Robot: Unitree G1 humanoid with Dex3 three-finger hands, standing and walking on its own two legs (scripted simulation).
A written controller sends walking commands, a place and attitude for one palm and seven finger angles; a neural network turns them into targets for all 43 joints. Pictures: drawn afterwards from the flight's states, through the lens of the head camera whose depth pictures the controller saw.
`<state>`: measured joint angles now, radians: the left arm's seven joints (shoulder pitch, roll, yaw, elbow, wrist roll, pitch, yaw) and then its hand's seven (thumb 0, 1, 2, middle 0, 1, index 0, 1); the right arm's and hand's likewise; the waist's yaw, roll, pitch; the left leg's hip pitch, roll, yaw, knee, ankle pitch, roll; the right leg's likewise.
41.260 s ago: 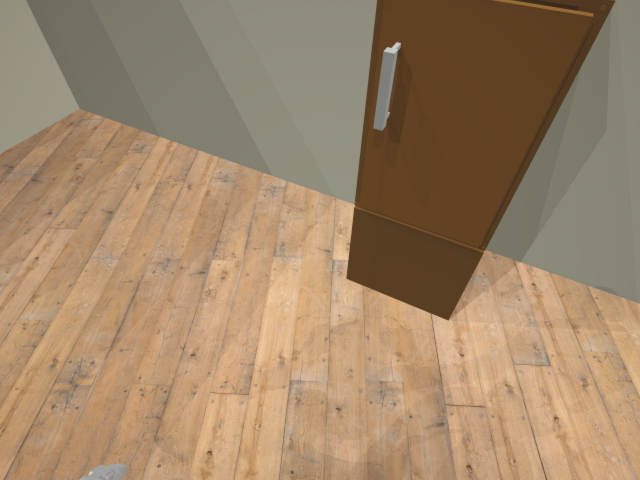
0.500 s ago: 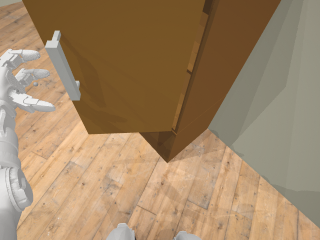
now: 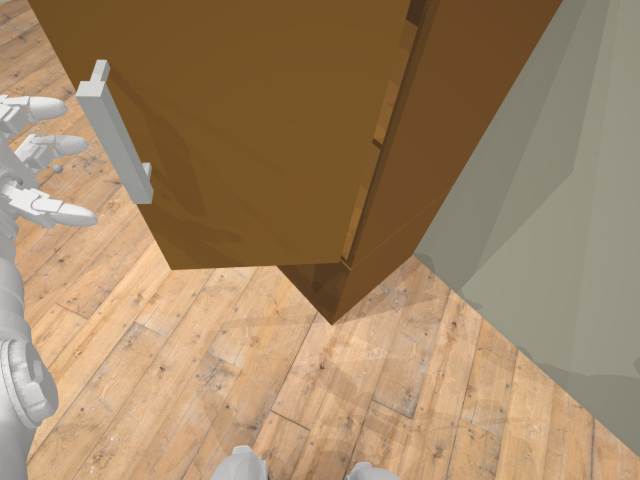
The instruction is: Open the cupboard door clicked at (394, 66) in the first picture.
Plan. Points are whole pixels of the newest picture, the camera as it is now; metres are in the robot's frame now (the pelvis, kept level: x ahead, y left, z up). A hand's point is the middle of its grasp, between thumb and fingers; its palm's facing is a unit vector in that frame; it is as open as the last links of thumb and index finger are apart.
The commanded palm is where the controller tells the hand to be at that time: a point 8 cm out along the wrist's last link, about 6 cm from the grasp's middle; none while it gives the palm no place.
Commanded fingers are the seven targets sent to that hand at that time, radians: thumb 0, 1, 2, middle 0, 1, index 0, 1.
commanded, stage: move the hooked fingers beside the handle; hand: left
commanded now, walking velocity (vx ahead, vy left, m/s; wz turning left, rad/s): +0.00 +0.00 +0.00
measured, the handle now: (124, 139) +0.50 +0.23 +0.10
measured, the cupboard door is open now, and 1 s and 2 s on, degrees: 53 53 53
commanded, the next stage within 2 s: slide the fingers in behind the handle in 0.38 s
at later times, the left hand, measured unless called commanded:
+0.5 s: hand (60, 167) +0.45 +0.29 +0.10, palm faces +0.09 -1.00 +0.01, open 14.0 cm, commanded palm +0.43 +0.33 +0.10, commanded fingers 0.00 -0.50 0.30 -0.30 -1.20 -0.30 -1.20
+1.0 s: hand (87, 170) +0.45 +0.26 +0.10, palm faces +0.08 -1.00 +0.02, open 14.0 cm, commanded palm +0.43 +0.30 +0.10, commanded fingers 0.00 -0.50 0.30 -0.30 -1.20 -0.30 -1.20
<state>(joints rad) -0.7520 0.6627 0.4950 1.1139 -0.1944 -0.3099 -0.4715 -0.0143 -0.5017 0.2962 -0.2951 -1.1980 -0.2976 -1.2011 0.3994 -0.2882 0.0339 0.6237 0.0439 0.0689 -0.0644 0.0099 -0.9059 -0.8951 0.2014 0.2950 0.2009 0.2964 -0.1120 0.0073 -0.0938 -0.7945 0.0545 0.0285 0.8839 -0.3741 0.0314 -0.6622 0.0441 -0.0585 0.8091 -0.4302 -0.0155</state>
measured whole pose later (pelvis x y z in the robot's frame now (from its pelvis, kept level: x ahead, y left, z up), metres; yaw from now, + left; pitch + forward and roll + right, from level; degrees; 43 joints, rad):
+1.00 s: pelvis -0.01 +0.00 +0.00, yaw +0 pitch +15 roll -3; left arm -0.76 0.58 0.43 1.10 -0.18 -0.31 -0.37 -0.01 -0.50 0.30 -0.30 -1.20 -0.30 -1.20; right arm 0.37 -0.27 0.05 0.61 0.04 0.06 -0.06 0.01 -0.91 -0.90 0.20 0.30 0.20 0.30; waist -0.11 0.01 -0.09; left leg -0.78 0.05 0.03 0.89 -0.37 0.03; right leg -0.65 0.04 -0.06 0.82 -0.43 -0.01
